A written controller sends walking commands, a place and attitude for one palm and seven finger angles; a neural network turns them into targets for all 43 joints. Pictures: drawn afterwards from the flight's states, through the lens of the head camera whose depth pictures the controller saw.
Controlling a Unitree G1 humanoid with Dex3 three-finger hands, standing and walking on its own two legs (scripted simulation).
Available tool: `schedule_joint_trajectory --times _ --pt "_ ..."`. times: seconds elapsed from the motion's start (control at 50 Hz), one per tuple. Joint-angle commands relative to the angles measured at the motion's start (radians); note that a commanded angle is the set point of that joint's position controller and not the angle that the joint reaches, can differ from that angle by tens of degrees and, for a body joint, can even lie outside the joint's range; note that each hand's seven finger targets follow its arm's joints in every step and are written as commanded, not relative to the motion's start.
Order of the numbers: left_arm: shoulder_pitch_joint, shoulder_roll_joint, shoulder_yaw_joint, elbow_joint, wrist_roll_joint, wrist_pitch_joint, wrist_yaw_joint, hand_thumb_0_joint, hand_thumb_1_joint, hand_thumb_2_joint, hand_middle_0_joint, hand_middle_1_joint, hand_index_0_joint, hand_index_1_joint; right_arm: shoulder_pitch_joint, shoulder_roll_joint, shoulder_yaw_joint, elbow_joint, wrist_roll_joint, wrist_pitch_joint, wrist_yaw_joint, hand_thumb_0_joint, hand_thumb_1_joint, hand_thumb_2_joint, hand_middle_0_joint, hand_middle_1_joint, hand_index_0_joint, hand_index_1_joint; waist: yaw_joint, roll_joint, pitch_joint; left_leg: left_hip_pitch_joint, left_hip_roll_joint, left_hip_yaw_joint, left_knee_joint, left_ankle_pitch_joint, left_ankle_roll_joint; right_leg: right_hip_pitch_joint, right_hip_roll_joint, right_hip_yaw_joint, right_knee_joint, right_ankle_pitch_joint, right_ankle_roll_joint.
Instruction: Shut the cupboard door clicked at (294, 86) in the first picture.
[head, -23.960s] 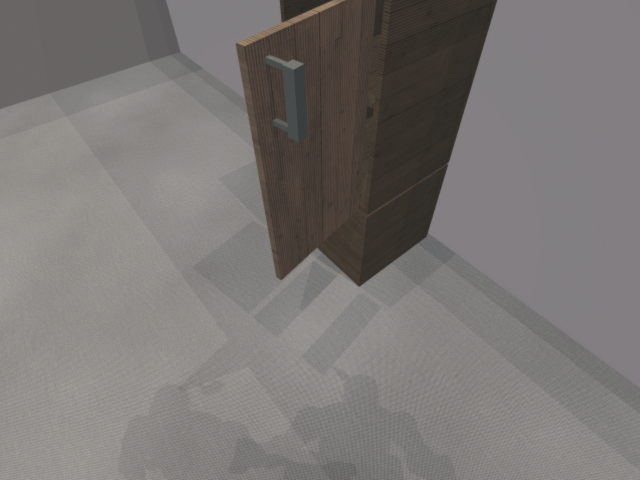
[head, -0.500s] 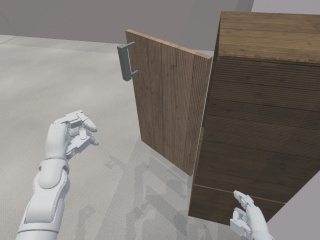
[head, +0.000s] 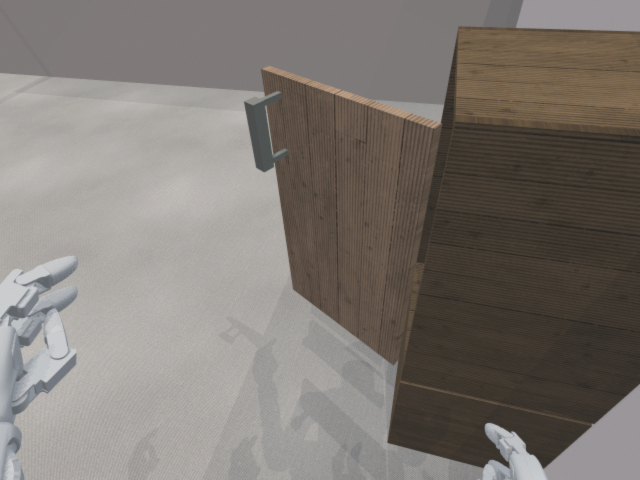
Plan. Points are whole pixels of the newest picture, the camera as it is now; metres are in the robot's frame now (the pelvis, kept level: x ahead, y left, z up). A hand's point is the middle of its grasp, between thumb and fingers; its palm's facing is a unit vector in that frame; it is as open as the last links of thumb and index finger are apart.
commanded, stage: draw the hand back to the body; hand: left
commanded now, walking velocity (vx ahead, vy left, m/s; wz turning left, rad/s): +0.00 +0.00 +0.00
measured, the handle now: (269, 131) +0.63 +0.16 +0.15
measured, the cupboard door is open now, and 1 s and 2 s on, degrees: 61 61 61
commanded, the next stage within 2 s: step back with the hand held close in 0.36 s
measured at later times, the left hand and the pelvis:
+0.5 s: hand (75, 342) +0.20 +0.26 +0.16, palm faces +0.45 -0.79 -0.42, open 7.4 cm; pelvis +0.01 -0.01 +0.00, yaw +0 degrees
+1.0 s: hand (6, 381) +0.15 +0.30 +0.16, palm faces +0.39 -0.78 -0.48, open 7.4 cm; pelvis -0.06 +0.03 -0.01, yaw -1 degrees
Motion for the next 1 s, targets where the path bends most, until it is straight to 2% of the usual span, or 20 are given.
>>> schedule_joint_trajectory --times 0.0,0.1,0.24,0.3,0.4,0.46,0.48,0.5,0.52,0.54,0.62,0.7,0.72,0.74,0.8,0.82,0.88,0.92,0.94,0.98 --pt "-0.096 0.164 0.108 -0.215 -0.003 -0.069 0.025 0.000 0.900 0.900 -0.200 -0.300 -0.200 -0.300 -0.156 -0.088 -0.039 -0.167 0.005 -0.077 -0.010 0.000 -0.900 -0.900 0.200 0.300 0.200 0.300 -0.005 0.009 -0.016 0.144 0.023 -0.045 -0.039 0.203 -0.001 -0.189 -0.008 -0.003 -0.063 0.237 0.010" --pt "-0.178 0.139 0.069 -0.157 0.006 -0.064 0.032 0.000 0.900 0.900 -0.200 -0.300 -0.200 -0.300 -0.148 -0.102 -0.048 -0.157 0.005 -0.085 -0.022 0.000 -0.900 -0.900 0.200 0.300 0.200 0.300 -0.014 -0.044 0.001 0.157 0.024 -0.050 -0.055 0.154 0.008 -0.217 -0.007 0.000 -0.071 0.179 0.013" --pt "-0.128 0.205 0.133 -0.248 0.008 -0.071 0.035 0.000 0.900 0.900 -0.200 -0.300 -0.200 -0.300 -0.158 -0.089 -0.036 -0.169 -0.004 -0.094 -0.019 0.000 -0.900 -0.900 0.200 0.300 0.200 0.300 0.020 -0.005 -0.123 0.167 0.012 -0.052 -0.036 0.262 0.005 -0.115 -0.013 0.003 -0.042 0.304 0.009" --pt "-0.091 0.194 0.135 -0.242 0.004 -0.063 0.033 0.000 0.900 0.900 -0.200 -0.300 -0.200 -0.300 -0.159 -0.079 -0.033 -0.168 -0.005 -0.090 -0.014 0.000 -0.900 -0.900 0.200 0.300 0.200 0.300 0.017 0.034 -0.081 0.156 0.016 -0.046 -0.030 0.282 -0.004 -0.127 -0.012 0.002 -0.044 0.319 0.007" --pt "-0.091 0.165 0.121 -0.187 -0.003 -0.052 0.024 0.000 0.900 0.900 -0.200 -0.300 -0.200 -0.300 -0.156 -0.080 -0.034 -0.168 -0.002 -0.073 -0.013 0.000 -0.900 -0.900 0.200 0.300 0.200 0.300 0.006 -0.010 -0.011 0.138 0.023 -0.042 -0.040 0.246 -0.003 -0.164 -0.009 -0.001 -0.062 0.287 0.010" --pt "-0.091 0.166 0.119 -0.181 -0.004 -0.048 0.021 0.000 0.900 0.900 -0.200 -0.300 -0.200 -0.300 -0.155 -0.086 -0.038 -0.173 -0.002 -0.068 -0.015 0.000 -0.900 -0.900 0.200 0.300 0.200 0.300 0.009 -0.031 -0.041 0.146 0.022 -0.037 -0.038 0.258 0.003 -0.149 -0.014 0.004 -0.056 0.315 0.015" --pt "-0.215 0.317 0.232 -0.278 0.007 -0.086 0.030 0.000 0.900 0.900 -0.200 -0.300 -0.200 -0.300 -0.147 -0.116 -0.047 -0.199 0.008 -0.047 -0.013 0.000 -0.900 -0.900 0.200 0.300 0.200 0.300 -0.015 -0.015 -0.039 0.110 0.049 -0.051 0.034 0.244 0.025 -0.223 -0.072 0.070 -0.079 0.416 0.031" --pt "-0.126 0.242 0.171 -0.204 0.009 -0.088 0.023 0.000 0.900 0.900 -0.200 -0.300 -0.200 -0.300 -0.153 -0.102 -0.043 -0.180 0.001 -0.034 -0.019 0.000 -0.900 -0.900 0.200 0.300 0.200 0.300 -0.025 -0.061 -0.062 0.104 0.048 -0.055 0.068 0.263 0.029 -0.220 -0.097 0.066 -0.058 0.490 0.036" --pt "-0.113 0.258 0.179 -0.205 0.013 -0.085 0.023 0.000 0.900 0.900 -0.200 -0.300 -0.200 -0.300 -0.164 -0.104 -0.044 -0.188 0.001 -0.024 -0.021 0.000 -0.900 -0.900 0.200 0.300 0.200 0.300 -0.019 -0.096 -0.066 0.097 0.047 -0.047 0.085 0.278 0.030 -0.217 -0.108 0.072 -0.047 0.586 0.053" --pt "-0.089 0.217 0.141 -0.183 0.017 -0.081 0.020 0.000 0.900 0.900 -0.200 -0.300 -0.200 -0.300 -0.154 -0.098 -0.044 -0.192 0.004 -0.013 -0.019 0.000 -0.900 -0.900 0.200 0.300 0.200 0.300 -0.025 -0.119 -0.091 0.082 0.046 -0.039 0.102 0.297 0.026 -0.202 -0.118 0.066 -0.022 0.634 0.056" --pt "-0.029 0.252 0.175 -0.220 0.018 -0.077 0.033 0.000 0.900 0.900 -0.200 -0.300 -0.200 -0.300 -0.142 -0.110 -0.061 -0.215 0.012 0.020 -0.024 0.000 -0.900 -0.900 0.200 0.300 0.200 0.300 -0.024 -0.084 -0.191 0.087 0.058 -0.025 0.135 0.393 0.024 -0.173 -0.126 0.064 0.056 0.743 0.070" --pt "-0.005 0.269 0.190 -0.274 0.011 -0.077 0.045 0.000 0.900 0.900 -0.200 -0.300 -0.200 -0.300 -0.141 -0.104 -0.061 -0.244 0.020 0.048 -0.032 0.000 -0.900 -0.900 0.200 0.300 0.200 0.300 -0.032 -0.095 -0.205 0.070 0.073 -0.035 0.137 0.418 0.018 -0.198 -0.119 0.071 0.090 0.674 0.058" --pt "-0.001 0.310 0.228 -0.295 0.011 -0.081 0.051 0.000 0.900 0.900 -0.200 -0.300 -0.200 -0.300 -0.143 -0.113 -0.064 -0.244 0.017 0.049 -0.037 0.000 -0.900 -0.900 0.200 0.300 0.200 0.300 -0.028 -0.070 -0.215 0.069 0.078 -0.041 0.132 0.426 0.017 -0.201 -0.115 0.073 0.095 0.647 0.054" --pt "0.012 0.279 0.203 -0.296 0.008 -0.082 0.051 0.000 0.900 0.900 -0.200 -0.300 -0.200 -0.300 -0.136 -0.103 -0.059 -0.249 0.020 0.053 -0.039 0.000 -0.900 -0.900 0.200 0.300 0.200 0.300 -0.035 -0.058 -0.204 0.054 0.085 -0.054 0.122 0.441 0.015 -0.201 -0.111 0.067 0.109 0.601 0.043" --pt "0.026 0.294 0.222 -0.309 0.004 -0.090 0.060 0.000 0.900 0.900 -0.200 -0.300 -0.200 -0.300 -0.126 -0.113 -0.060 -0.260 0.017 0.052 -0.040 0.000 -0.900 -0.900 0.200 0.300 0.200 0.300 -0.035 0.000 -0.176 0.019 0.115 -0.088 0.075 0.436 0.017 -0.224 -0.071 0.064 0.122 0.430 0.034" --pt "0.036 0.317 0.246 -0.312 0.006 -0.092 0.063 0.000 0.900 0.900 -0.200 -0.300 -0.200 -0.300 -0.123 -0.124 -0.065 -0.258 0.014 0.049 -0.042 0.000 -0.900 -0.900 0.200 0.300 0.200 0.300 -0.030 0.025 -0.179 0.003 0.120 -0.098 0.061 0.412 0.018 -0.219 -0.060 0.060 0.124 0.382 0.035" --pt "0.042 0.275 0.219 -0.302 0.003 -0.103 0.063 0.000 0.900 0.900 -0.200 -0.300 -0.200 -0.300 -0.113 -0.124 -0.061 -0.261 0.012 0.034 -0.039 0.000 -0.900 -0.900 0.200 0.300 0.200 0.300 -0.035 0.061 -0.132 -0.108 0.154 -0.142 -0.015 0.224 0.028 -0.204 -0.033 0.052 0.141 0.183 0.027" --pt "0.048 0.289 0.246 -0.294 0.010 -0.113 0.066 0.000 0.900 0.900 -0.200 -0.300 -0.200 -0.300 -0.114 -0.141 -0.067 -0.261 0.006 0.019 -0.042 0.000 -0.900 -0.900 0.200 0.300 0.200 0.300 -0.028 0.089 -0.105 -0.230 0.171 -0.179 -0.085 -0.005 0.044 -0.146 -0.012 0.049 0.164 0.109 0.026" --pt "0.041 0.241 0.206 -0.284 0.012 -0.117 0.063 0.000 0.900 0.900 -0.200 -0.300 -0.200 -0.300 -0.106 -0.130 -0.061 -0.262 0.012 0.014 -0.040 0.000 -0.900 -0.900 0.200 0.300 0.200 0.300 -0.038 0.084 -0.074 -0.299 0.177 -0.189 -0.113 -0.133 0.047 -0.131 -0.014 0.044 0.178 0.067 0.022" --pt "0.010 0.234 0.212 -0.274 0.025 -0.131 0.065 0.000 0.900 0.900 -0.200 -0.300 -0.200 -0.300 -0.101 -0.141 -0.064 -0.261 0.010 -0.004 -0.040 0.000 -0.900 -0.900 0.200 0.300 0.200 0.300 -0.039 0.122 -0.027 -0.452 0.201 -0.237 -0.202 -0.423 0.062 -0.069 0.009 0.036 0.226 0.000 0.021"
